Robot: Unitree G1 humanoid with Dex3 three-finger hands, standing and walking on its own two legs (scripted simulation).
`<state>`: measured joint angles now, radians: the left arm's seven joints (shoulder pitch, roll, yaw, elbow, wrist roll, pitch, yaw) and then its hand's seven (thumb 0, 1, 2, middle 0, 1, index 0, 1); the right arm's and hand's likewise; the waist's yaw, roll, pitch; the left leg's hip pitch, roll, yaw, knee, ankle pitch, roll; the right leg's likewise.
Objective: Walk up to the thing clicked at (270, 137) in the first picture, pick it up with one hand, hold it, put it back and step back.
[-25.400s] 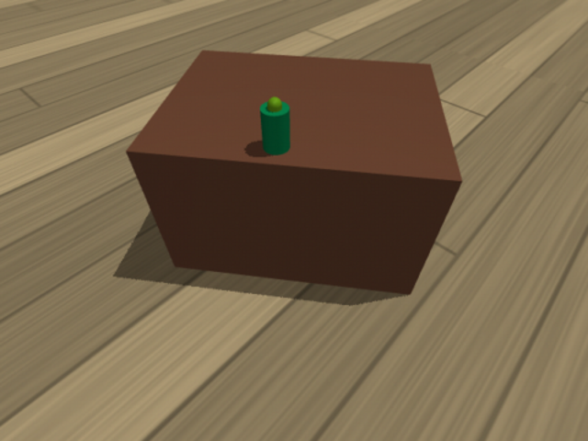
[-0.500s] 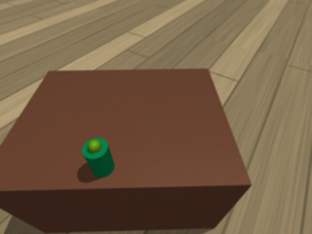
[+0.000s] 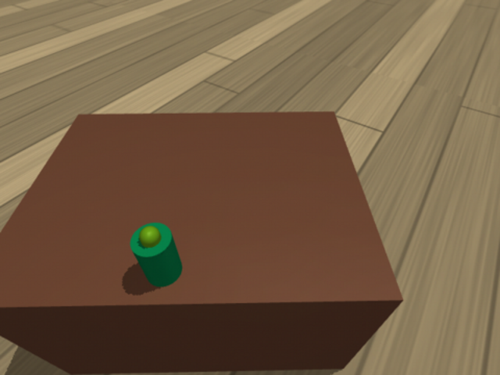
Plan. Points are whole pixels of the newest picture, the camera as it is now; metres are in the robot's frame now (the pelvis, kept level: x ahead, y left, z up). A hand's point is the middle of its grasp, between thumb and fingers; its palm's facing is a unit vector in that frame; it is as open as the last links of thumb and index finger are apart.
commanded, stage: stand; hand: left
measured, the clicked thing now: (156, 252) +0.40 +0.22 -0.10
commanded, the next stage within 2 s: none
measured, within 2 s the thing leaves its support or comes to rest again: neither
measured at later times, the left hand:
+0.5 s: hand out of the picture +0.06 +0.25 -0.16, palm faces -0.02 -0.94 -0.35, open 7.8 cm
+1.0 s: hand out of the picture +0.07 +0.25 -0.16, palm faces -0.02 -0.94 -0.34, open 7.4 cm
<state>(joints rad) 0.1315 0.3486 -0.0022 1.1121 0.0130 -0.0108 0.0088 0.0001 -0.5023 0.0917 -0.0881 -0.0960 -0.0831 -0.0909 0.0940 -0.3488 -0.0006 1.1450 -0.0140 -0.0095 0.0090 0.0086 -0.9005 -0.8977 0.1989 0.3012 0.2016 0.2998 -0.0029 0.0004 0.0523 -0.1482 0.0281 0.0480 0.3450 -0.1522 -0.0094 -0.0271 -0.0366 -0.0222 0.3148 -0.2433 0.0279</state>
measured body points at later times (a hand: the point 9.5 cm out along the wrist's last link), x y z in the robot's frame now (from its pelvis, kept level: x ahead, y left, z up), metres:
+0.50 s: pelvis +0.00 +0.00 +0.00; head +0.01 +0.00 +0.45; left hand +0.07 +0.30 -0.13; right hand +0.07 -0.30 -0.13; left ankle +0.02 +0.12 -0.75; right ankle -0.04 -0.13 -0.75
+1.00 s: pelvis +0.00 -0.01 +0.00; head +0.02 +0.00 +0.45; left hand +0.07 +0.30 -0.13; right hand +0.08 -0.31 -0.13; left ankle +0.02 +0.12 -0.75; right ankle -0.04 -0.13 -0.75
